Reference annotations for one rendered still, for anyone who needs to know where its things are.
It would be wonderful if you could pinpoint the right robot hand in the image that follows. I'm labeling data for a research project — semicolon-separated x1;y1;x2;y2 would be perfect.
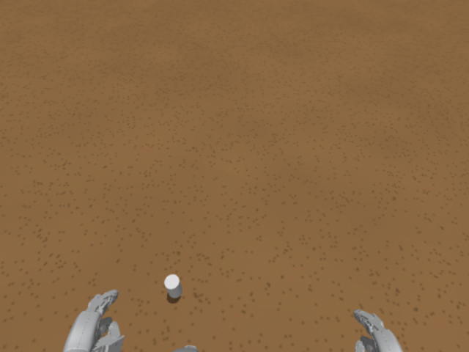
353;309;403;352

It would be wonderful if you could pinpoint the can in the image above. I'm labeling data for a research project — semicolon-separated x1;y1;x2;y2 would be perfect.
164;274;182;298

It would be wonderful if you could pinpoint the left robot hand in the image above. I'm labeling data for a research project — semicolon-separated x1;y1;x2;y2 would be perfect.
63;290;125;352

